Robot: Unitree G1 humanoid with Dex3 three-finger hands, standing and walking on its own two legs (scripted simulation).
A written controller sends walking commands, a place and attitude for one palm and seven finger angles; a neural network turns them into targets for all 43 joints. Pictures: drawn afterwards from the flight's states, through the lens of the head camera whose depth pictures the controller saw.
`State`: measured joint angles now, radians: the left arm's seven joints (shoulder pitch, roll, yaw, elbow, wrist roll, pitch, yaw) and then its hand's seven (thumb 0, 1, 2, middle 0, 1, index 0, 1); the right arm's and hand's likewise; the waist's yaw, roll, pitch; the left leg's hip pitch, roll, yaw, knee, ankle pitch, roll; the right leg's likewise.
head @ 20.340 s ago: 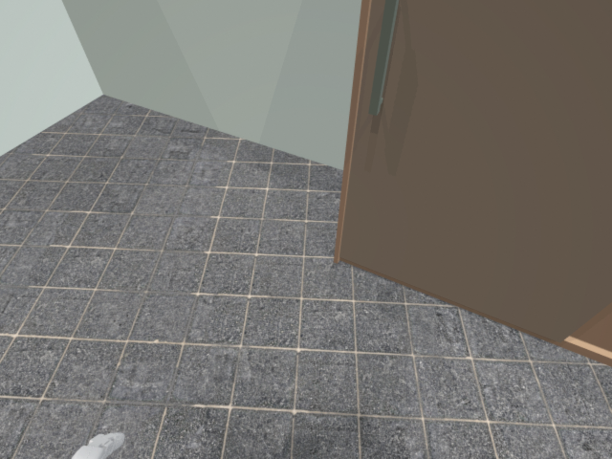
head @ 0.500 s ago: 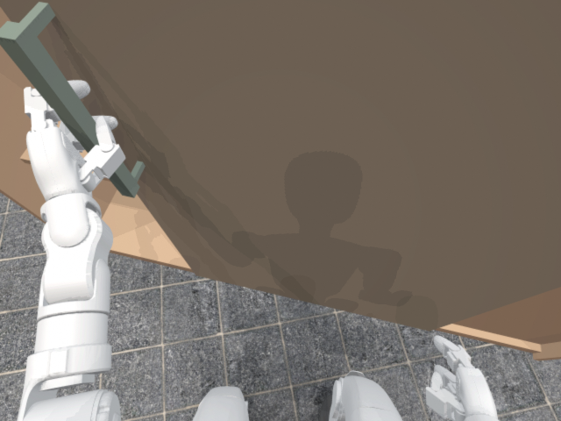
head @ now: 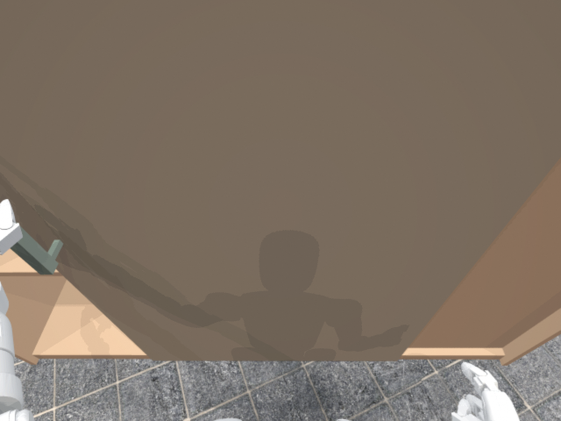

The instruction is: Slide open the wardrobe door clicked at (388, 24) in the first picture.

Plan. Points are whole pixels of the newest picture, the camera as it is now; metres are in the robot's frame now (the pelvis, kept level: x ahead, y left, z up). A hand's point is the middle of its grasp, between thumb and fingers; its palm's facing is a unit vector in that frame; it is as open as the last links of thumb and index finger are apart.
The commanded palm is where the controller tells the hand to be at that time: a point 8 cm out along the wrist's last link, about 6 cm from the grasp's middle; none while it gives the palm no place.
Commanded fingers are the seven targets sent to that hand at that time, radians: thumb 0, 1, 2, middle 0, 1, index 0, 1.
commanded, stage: stop walking and hold the door there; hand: left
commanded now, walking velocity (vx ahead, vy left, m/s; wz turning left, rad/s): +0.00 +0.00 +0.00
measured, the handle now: (0, 206) +0.37 +0.41 +0.12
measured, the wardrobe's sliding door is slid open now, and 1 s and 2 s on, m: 0.42 0.42 0.42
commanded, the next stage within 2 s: none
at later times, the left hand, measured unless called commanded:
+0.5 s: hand (5, 228) +0.32 +0.37 +0.13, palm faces +0.59 -0.75 -0.29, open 6.7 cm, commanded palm +0.28 +0.39 +0.11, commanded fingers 0.00 0.90 0.90 -0.45 -1.40 -0.45 -1.40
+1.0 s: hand out of the picture +0.32 +0.38 +0.13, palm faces +0.52 -0.80 -0.29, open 6.7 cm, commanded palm +0.28 +0.41 +0.11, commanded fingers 0.00 0.90 0.90 -0.45 -1.40 -0.45 -1.40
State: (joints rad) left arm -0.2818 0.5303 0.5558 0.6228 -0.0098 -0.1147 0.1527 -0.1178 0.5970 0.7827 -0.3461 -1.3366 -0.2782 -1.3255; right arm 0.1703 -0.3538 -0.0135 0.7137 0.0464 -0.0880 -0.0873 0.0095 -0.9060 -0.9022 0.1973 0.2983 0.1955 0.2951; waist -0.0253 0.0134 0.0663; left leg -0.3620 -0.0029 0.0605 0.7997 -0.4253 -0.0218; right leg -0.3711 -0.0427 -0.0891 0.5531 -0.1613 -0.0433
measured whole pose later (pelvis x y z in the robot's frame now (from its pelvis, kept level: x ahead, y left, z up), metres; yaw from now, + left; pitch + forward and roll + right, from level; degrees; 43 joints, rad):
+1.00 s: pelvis -0.06 +0.05 +0.00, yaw +0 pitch -1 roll +0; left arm -0.54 0.55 0.43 0.95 0.01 -0.17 0.10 -0.08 0.58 0.84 -0.31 -1.29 -0.27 -1.33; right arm 0.23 -0.37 -0.02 0.75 0.05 -0.03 -0.12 0.01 -0.90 -0.90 0.20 0.30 0.20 0.30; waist -0.04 0.05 0.02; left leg -0.34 0.01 0.02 0.65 -0.35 -0.04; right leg -0.34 -0.12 -0.06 0.58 -0.22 0.06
